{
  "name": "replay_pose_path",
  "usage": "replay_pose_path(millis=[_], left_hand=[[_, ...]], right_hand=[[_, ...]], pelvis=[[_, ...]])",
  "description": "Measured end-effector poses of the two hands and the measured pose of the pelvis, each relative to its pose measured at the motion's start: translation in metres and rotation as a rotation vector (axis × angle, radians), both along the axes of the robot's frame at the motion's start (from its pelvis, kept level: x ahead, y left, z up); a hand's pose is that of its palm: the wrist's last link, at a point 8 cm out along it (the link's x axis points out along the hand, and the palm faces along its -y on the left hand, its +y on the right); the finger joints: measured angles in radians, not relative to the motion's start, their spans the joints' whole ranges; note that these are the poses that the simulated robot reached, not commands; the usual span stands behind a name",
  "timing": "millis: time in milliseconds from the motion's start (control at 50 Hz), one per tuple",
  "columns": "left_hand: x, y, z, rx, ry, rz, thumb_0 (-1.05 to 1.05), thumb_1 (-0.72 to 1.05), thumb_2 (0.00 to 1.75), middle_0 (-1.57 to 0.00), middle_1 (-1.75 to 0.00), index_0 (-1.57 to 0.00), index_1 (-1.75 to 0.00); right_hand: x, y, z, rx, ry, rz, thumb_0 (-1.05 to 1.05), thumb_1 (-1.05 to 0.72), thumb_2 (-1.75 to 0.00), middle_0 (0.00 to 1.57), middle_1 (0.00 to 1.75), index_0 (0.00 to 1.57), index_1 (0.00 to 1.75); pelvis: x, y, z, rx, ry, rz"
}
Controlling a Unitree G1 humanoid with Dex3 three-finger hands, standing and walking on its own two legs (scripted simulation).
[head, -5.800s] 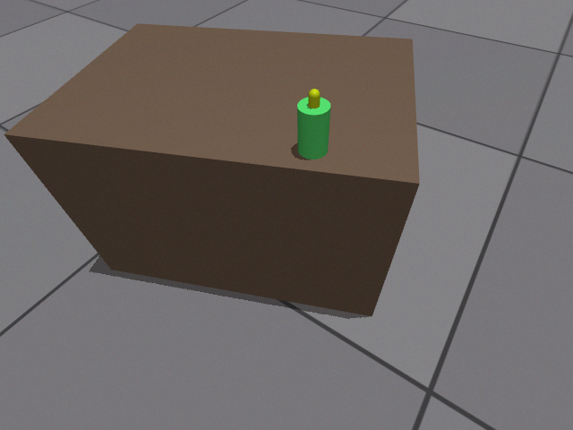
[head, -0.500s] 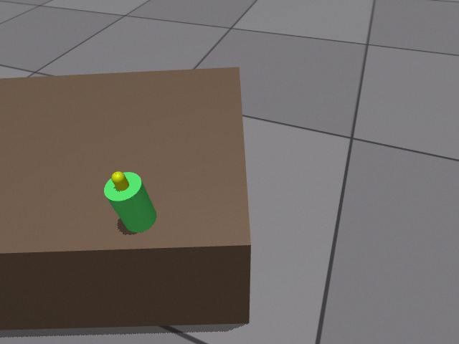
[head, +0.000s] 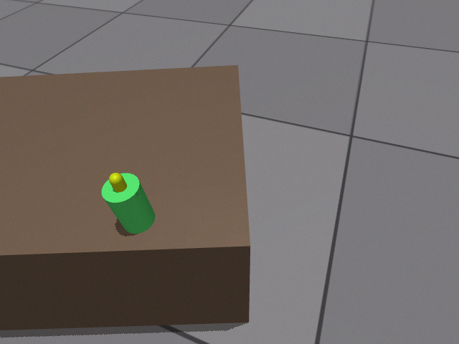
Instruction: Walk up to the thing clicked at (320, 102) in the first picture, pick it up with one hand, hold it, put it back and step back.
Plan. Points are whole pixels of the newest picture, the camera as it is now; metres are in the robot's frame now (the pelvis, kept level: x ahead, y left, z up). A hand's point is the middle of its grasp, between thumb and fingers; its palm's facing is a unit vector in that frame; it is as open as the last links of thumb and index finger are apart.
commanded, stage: stand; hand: left
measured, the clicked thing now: (127, 199) +0.40 +0.25 +0.00
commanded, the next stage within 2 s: rise first in 0.16 s
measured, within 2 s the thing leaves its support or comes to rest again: neither
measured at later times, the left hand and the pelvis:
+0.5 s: hand (123, 335) +0.17 +0.25 -0.13, palm faces +0.16 -0.94 -0.32, open 10.8 cm; pelvis -0.01 +0.01 -0.01, yaw +0 degrees
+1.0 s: hand (86, 303) +0.20 +0.27 -0.01, palm faces +0.27 -0.90 -0.35, open 17.4 cm; pelvis +0.02 +0.02 -0.01, yaw +1 degrees
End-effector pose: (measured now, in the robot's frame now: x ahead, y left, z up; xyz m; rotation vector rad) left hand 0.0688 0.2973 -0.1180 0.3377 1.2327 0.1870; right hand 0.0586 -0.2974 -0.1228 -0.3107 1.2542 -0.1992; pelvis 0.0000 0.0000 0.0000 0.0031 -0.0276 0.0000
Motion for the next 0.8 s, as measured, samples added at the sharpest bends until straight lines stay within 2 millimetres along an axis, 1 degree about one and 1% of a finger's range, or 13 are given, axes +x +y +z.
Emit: replay_pose_path(millis=[280,320,360,440,500,560,640,720,800], left_hand=[[0.007,0.000,0.000,-0.001,-0.002,-0.002,0.01,0.90,0.90,-0.20,-0.30,-0.20,-0.30],[0.016,-0.004,0.001,-0.009,-0.059,0.021,0.01,0.88,0.88,-0.18,-0.28,-0.18,-0.28],[0.033,-0.008,0.004,-0.021,-0.157,0.036,0.01,0.83,0.83,-0.16,-0.24,-0.15,-0.24],[0.064,-0.011,0.010,-0.022,-0.287,0.064,0.01,0.66,0.66,-0.12,-0.17,-0.11,-0.17],[0.079,-0.009,0.023,-0.014,-0.382,0.073,0.01,0.51,0.51,-0.10,-0.13,-0.09,-0.13],[0.081,-0.003,0.037,0.002,-0.443,0.078,0.01,0.34,0.38,-0.08,-0.10,-0.08,-0.10],[0.077,0.007,0.052,0.035,-0.491,0.086,0.01,0.12,0.25,-0.07,-0.08,-0.07,-0.07],[0.077,0.012,0.068,0.065,-0.551,0.081,0.00,-0.11,0.16,-0.05,-0.06,-0.06,-0.06],[0.085,0.014,0.090,0.081,-0.649,0.063,0.00,-0.30,0.10,-0.05,-0.06,-0.05,-0.05]], right_hand=[[0.006,0.000,0.001,-0.003,-0.005,-0.002,0.00,-0.90,-0.90,0.20,0.30,0.20,0.30],[0.016,0.003,0.002,0.005,-0.074,-0.026,0.00,-0.88,-0.88,0.19,0.28,0.19,0.28],[0.034,0.009,0.004,0.013,-0.175,-0.042,0.00,-0.83,-0.83,0.16,0.24,0.16,0.24],[0.070,0.016,0.007,0.011,-0.299,-0.069,0.00,-0.66,-0.66,0.11,0.16,0.11,0.16],[0.087,0.021,0.014,0.013,-0.362,-0.072,0.00,-0.48,-0.51,0.09,0.12,0.09,0.12],[0.091,0.025,0.018,0.017,-0.384,-0.071,0.00,-0.30,-0.38,0.08,0.09,0.08,0.09],[0.090,0.035,0.020,0.025,-0.385,-0.063,0.00,-0.06,-0.25,0.07,0.07,0.07,0.07],[0.094,0.049,0.024,0.040,-0.417,-0.040,0.00,0.15,-0.16,0.06,0.06,0.06,0.06],[0.103,0.062,0.034,0.058,-0.482,-0.009,0.00,0.31,-0.10,0.06,0.05,0.06,0.06]], pelvis=[[0.005,0.001,0.000,-0.001,0.001,-0.002],[0.002,0.001,-0.002,-0.001,0.015,0.005],[-0.003,0.002,-0.004,-0.001,0.025,0.004],[-0.010,0.004,-0.008,-0.001,0.064,0.001],[-0.008,0.006,-0.009,-0.001,0.081,0.004],[-0.002,0.008,-0.007,-0.002,0.084,0.007],[0.005,0.010,-0.007,-0.003,0.074,0.011],[0.009,0.013,-0.006,-0.004,0.057,0.011],[0.012,0.016,-0.006,-0.006,0.040,0.013]])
